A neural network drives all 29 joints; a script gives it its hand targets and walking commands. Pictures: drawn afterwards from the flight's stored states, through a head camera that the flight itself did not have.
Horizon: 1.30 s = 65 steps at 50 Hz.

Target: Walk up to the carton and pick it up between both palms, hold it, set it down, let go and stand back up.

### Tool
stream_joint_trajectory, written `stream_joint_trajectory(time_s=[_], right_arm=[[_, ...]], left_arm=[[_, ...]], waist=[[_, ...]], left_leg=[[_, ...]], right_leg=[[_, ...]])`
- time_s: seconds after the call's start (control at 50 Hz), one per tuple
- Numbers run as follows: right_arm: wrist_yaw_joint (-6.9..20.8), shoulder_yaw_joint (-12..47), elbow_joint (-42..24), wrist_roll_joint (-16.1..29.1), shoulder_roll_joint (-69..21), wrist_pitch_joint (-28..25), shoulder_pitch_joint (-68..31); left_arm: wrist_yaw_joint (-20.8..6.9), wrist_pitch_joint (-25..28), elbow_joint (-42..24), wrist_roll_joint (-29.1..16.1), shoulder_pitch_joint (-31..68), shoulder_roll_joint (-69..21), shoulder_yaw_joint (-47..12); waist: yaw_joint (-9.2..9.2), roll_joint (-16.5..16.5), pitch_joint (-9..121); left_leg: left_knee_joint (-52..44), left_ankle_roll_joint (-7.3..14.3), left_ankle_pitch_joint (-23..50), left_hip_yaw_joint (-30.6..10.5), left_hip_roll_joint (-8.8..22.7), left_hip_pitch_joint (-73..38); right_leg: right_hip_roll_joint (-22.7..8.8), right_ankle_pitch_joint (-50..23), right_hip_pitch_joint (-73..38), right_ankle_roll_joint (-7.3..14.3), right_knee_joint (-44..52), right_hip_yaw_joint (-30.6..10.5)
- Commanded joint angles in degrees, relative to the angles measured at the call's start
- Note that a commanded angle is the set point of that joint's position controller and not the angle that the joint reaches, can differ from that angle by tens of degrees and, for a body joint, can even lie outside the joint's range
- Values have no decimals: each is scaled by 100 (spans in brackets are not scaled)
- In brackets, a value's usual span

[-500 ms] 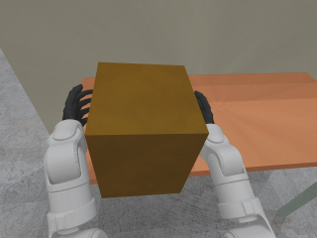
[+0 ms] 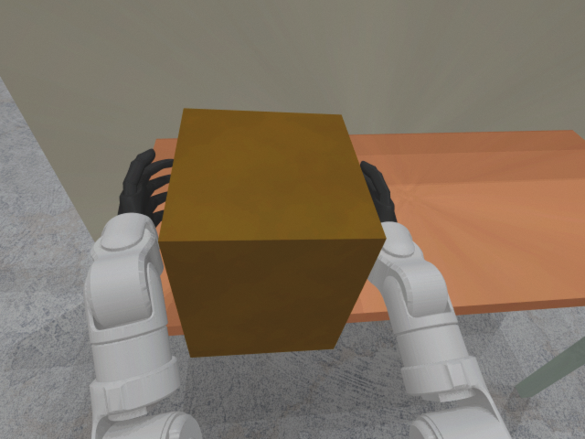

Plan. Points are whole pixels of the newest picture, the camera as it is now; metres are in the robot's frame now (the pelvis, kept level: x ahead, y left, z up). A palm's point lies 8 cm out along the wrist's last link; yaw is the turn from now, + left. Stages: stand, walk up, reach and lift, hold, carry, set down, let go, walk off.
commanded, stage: hold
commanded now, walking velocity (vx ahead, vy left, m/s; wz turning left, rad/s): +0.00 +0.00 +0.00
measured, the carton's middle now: (264, 238) +0.36 +0.01 +0.12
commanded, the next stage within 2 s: none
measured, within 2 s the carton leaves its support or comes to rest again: neither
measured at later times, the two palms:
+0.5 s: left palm (139, 217) +0.35 +0.15 +0.18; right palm (377, 223) +0.35 -0.14 +0.15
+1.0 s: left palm (138, 218) +0.35 +0.15 +0.18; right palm (377, 224) +0.35 -0.14 +0.15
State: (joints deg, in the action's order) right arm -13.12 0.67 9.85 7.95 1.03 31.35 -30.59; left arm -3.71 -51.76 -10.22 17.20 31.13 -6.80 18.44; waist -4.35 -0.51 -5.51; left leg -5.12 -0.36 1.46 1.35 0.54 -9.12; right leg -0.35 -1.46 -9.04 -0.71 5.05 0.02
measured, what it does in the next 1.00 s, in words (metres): stands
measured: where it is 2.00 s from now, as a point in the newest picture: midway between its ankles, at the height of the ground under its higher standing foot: outside the picture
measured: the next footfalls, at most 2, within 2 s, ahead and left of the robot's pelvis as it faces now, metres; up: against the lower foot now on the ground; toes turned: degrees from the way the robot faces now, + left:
none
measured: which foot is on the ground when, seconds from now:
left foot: down 0.00-1.00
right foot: down 0.00-1.00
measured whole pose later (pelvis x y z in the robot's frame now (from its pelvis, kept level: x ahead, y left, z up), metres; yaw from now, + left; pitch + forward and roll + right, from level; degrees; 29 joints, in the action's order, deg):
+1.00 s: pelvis -0.01 +0.00 +0.00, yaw +0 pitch -5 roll +0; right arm -13.4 0.1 9.7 7.9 0.9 31.3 -30.9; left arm -3.8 -52.0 -9.5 17.0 32.2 -6.6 18.4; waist -4.0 -0.2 -6.2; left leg -5.1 -0.2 1.9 1.4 0.4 -8.7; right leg -0.4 -1.8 -8.6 -0.8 4.9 0.0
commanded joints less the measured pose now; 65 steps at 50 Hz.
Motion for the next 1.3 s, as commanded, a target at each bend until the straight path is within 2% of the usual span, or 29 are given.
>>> stream_joint_trajectory(time_s=[0.0,0.08,0.22,0.3,0.44,0.6,0.68,0.8,0.88,1.0,1.16,1.28], right_arm=[[300,1910,-1752,658,-1970,-357,-3308],[267,1928,-1836,703,-1949,-322,-3282],[325,1614,-1625,541,-1820,-348,-3432],[387,1531,-1509,449,-1803,-390,-3538],[431,1678,-1577,484,-1892,-432,-3529],[327,1875,-1719,661,-1906,-339,-3256],[295,1847,-1780,678,-1897,-314,-3283],[343,1635,-1606,531,-1852,-355,-3496],[390,1561,-1521,444,-1861,-400,-3594],[411,1655,-1446,451,-1914,-419,-3513],[330,1889,-1683,661,-1943,-360,-3252],[302,1800,-1727,663,-1863,-317,-3268]], left_arm=[[-737,5,-663,-913,2262,-1810,-2332],[-749,-63,-766,-941,2257,-1766,-2407],[-737,-19,-524,-884,2491,-1721,-2308],[-694,70,-388,-865,2609,-1758,-2239],[-632,137,-437,-870,2536,-1874,-2282],[-719,-57,-707,-899,2238,-1798,-2348],[-752,-106,-750,-903,2278,-1751,-2373],[-734,2,-525,-880,2556,-1721,-2295],[-692,113,-348,-862,2654,-1777,-2233],[-662,175,-322,-843,2579,-1835,-2196],[-702,11,-700,-919,2306,-1841,-2395],[-744,-93,-748,-920,2310,-1752,-2420]], waist=[[-12,61,2408],[-12,95,2236],[9,167,1971],[15,126,2158],[0,109,2611],[-25,98,2301],[-5,122,2121],[29,123,2001],[32,68,2195],[25,59,2468],[-32,117,2386],[-33,163,2079]], left_leg=[[204,-41,1852,-34,-196,-726],[191,-52,1748,-36,-182,-652],[84,-3,954,13,-104,-514],[77,30,811,27,-83,-562],[184,-1,1424,-5,-119,-809],[208,-62,1843,-32,-179,-757],[152,-44,1602,-17,-168,-648],[35,37,872,24,-107,-458],[35,78,769,25,-92,-499],[109,47,1203,1,-116,-659],[231,-64,1913,-41,-175,-801],[171,-59,1576,-14,-159,-671]], right_leg=[[228,-1996,-1024,-322,-456,-44],[212,-1907,-984,-323,-463,-51],[191,-908,-544,-294,-348,-2],[202,-676,-432,-285,-317,34],[246,-1226,-596,-275,-355,33],[228,-1881,-949,-299,-424,-41],[203,-1708,-923,-318,-421,-47],[177,-905,-640,-312,-367,-14],[185,-751,-536,-302,-355,7],[222,-1136,-655,-290,-372,11],[235,-1913,-908,-288,-441,-33],[209,-1575,-818,-303,-402,-33]])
